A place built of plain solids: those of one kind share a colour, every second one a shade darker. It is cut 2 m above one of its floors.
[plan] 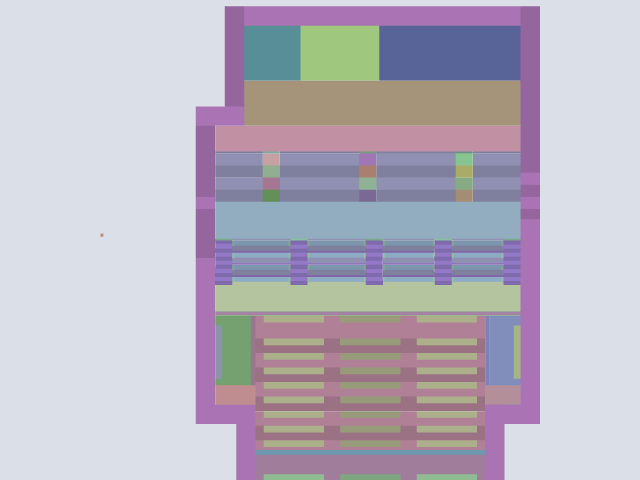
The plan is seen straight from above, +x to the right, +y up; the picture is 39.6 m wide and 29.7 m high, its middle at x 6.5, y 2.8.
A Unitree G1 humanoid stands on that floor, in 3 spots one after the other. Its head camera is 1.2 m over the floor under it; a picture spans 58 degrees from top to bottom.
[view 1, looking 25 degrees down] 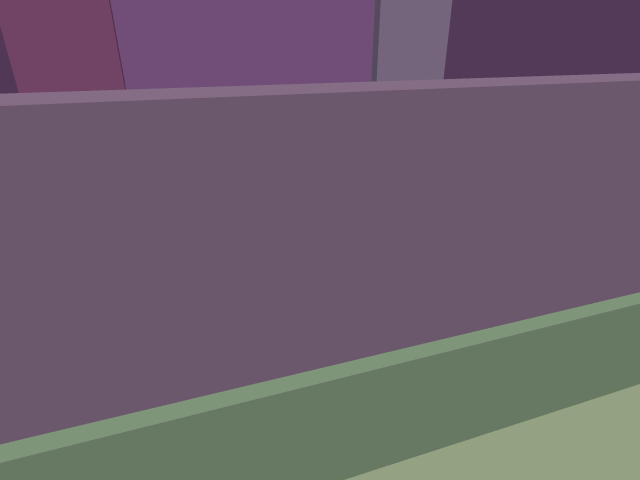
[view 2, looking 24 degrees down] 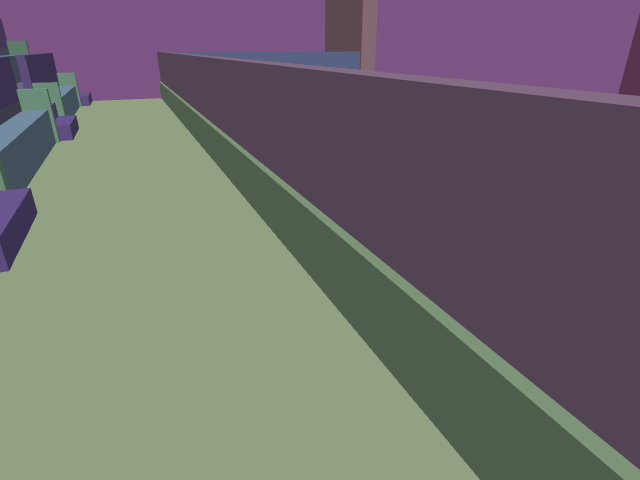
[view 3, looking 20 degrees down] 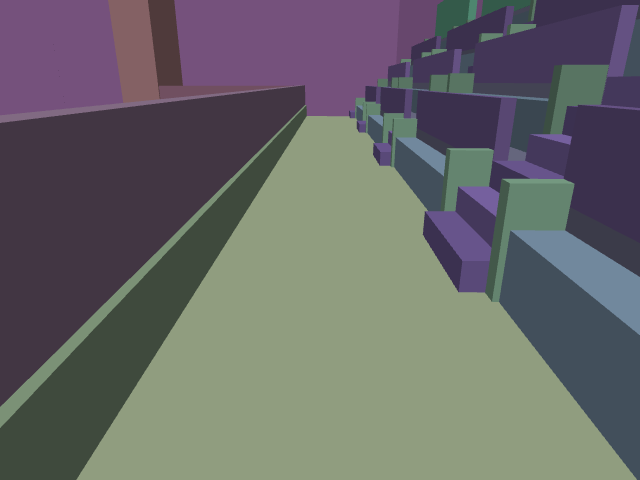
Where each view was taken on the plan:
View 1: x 12.77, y -0.79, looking -109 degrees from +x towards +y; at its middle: rail_front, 0.99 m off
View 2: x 6.55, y -0.79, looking -23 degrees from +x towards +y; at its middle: parapet_front_plaster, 2.24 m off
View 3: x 17.03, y -0.79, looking -179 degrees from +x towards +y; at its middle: floor_hall0a_carpet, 3.51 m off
